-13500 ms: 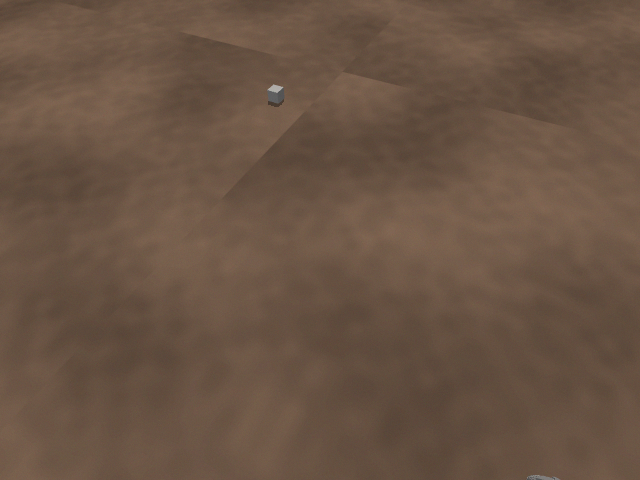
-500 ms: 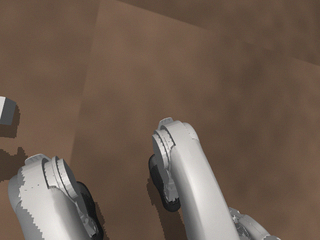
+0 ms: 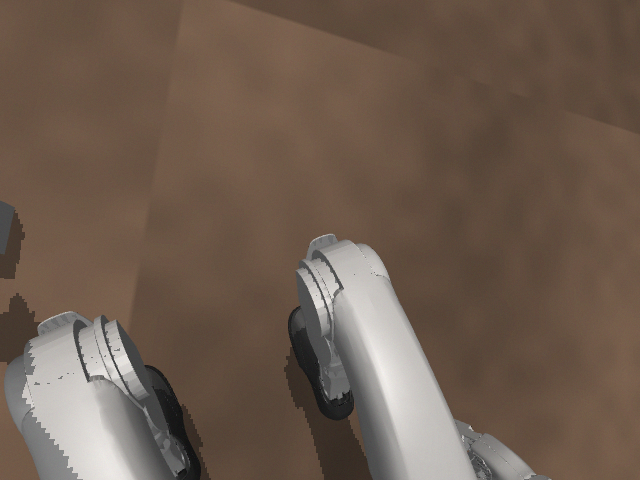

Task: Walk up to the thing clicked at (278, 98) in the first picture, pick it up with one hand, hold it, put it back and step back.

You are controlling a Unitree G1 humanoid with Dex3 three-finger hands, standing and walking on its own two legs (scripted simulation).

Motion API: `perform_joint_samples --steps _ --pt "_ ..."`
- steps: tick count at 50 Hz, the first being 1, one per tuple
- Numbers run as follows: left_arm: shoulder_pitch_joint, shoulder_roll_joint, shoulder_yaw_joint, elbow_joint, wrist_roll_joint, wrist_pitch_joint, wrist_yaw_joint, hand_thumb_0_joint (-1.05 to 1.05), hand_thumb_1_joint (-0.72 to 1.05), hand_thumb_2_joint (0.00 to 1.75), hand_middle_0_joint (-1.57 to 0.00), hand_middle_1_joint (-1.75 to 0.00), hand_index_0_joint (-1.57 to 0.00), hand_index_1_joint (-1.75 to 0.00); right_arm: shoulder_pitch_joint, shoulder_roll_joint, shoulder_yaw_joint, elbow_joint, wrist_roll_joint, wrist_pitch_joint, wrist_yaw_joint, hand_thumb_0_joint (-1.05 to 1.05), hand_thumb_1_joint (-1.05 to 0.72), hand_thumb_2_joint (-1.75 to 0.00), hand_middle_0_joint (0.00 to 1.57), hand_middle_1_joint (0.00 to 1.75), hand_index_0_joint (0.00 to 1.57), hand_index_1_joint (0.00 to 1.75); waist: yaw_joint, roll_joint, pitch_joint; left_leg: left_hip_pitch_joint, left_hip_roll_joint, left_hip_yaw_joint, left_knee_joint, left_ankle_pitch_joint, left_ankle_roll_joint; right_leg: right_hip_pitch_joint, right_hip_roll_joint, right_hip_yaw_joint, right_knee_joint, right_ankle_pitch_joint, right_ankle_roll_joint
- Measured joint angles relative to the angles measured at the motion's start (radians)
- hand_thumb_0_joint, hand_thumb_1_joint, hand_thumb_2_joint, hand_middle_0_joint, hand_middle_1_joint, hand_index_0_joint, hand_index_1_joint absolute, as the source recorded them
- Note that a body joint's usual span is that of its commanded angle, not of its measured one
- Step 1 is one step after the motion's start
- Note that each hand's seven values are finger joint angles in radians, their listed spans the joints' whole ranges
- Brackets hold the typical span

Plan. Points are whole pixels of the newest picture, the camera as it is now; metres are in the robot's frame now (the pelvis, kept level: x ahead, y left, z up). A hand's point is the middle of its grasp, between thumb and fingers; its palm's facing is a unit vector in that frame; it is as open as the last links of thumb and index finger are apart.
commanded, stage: rise first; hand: left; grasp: from above
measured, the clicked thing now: out of the picture +0.46 +0.34 -0.29
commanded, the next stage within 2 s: approach in 0.64 s
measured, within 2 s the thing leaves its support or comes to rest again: neither
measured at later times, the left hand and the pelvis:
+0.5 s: hand out of the picture +0.43 +0.38 -0.17, palm faces -0.06 -0.41 -0.91, open 13.5 cm; pelvis +0.00 +0.00 +0.00, yaw +0 degrees
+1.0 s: hand out of the picture +0.44 +0.37 -0.17, palm faces -0.08 -0.41 -0.91, open 13.8 cm; pelvis +0.00 +0.00 +0.01, yaw +0 degrees
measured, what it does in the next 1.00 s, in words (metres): stands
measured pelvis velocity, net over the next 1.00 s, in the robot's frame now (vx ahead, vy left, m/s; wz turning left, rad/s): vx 0.00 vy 0.00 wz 0.00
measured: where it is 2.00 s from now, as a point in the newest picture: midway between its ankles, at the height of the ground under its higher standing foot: (254, 413)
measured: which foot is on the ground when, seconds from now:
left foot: down 0.00-1.00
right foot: down 0.00-1.00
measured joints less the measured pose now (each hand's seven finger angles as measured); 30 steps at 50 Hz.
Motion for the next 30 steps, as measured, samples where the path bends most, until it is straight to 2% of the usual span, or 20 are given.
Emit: perform_joint_samples --steps 17,30 --pt "-0.007 0.013 -0.017 0.013 -0.001 -0.001 -0.003 0.0 -0.45 0.93 -0.2 -0.92 -0.18 -0.95 -0.007 0.002 0.004 0.003 -0.006 -0.012 -0.009 0.0 -0.92 -0.89 0.19 0.3 0.2 0.3 -0.002 -0.004 0.006 0.009 -0.001 0.002 -0.008 0.002 -0.001 0.008 -0.001 0.0 -0.006 0.002 -0.001" --pt "-0.006 0.027 -0.011 0.002 0.001 -0.002 -0.002 0.0 -0.41 0.9 -0.23 -0.89 -0.21 -0.92 -0.003 0.0 0.012 -0.005 -0.004 -0.021 -0.01 0.0 -0.92 -0.89 0.19 0.3 0.2 0.3 -0.01 -0.012 0.015 0.013 0.002 -0.002 -0.01 0.0 0.0 0.014 0.002 -0.004 -0.014 0.003 0.0"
